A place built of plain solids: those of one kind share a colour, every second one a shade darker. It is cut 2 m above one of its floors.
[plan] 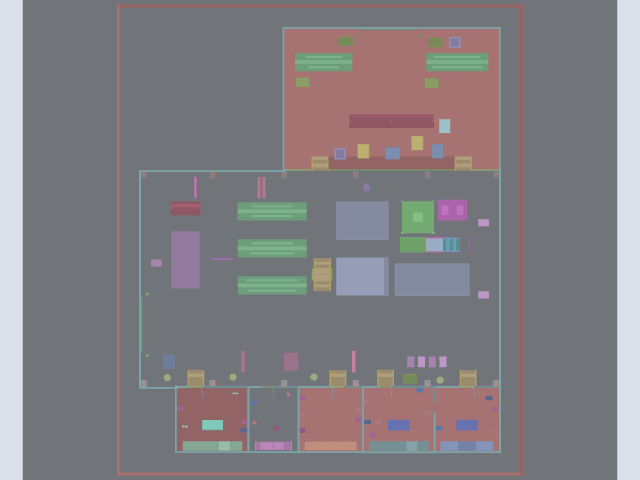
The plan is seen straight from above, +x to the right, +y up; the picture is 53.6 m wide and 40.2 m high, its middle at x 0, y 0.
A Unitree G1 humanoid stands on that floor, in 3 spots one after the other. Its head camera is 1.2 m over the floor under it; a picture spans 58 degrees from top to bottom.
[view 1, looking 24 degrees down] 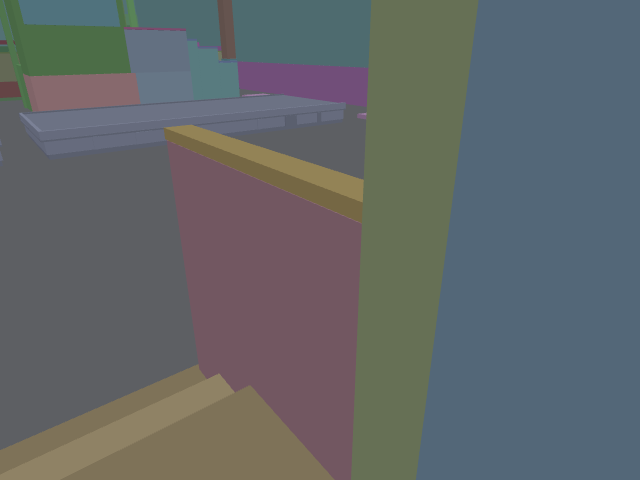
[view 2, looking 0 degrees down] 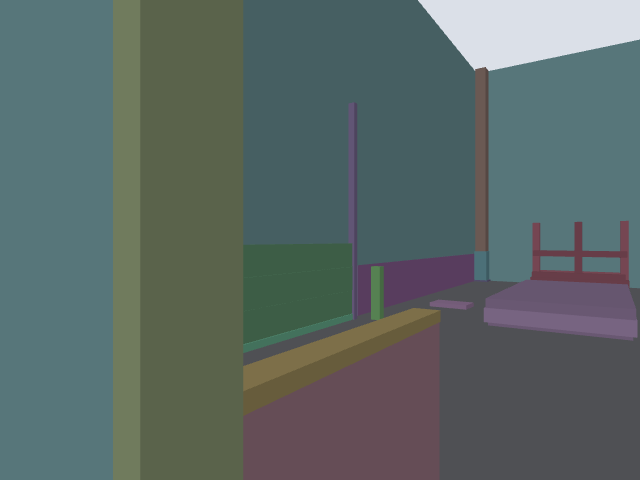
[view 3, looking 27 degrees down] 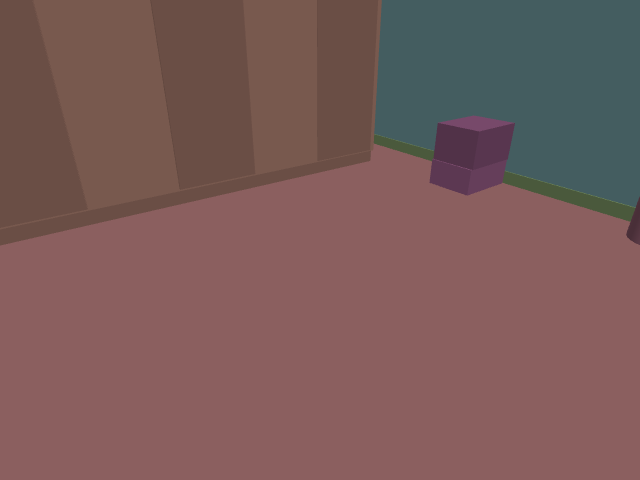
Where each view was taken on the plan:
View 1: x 5.50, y -12.68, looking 52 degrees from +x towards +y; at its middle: doorguard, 1.05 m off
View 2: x -10.40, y -12.68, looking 124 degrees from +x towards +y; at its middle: wall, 8.23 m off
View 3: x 1.50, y -13.95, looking -126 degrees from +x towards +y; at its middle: ground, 2.64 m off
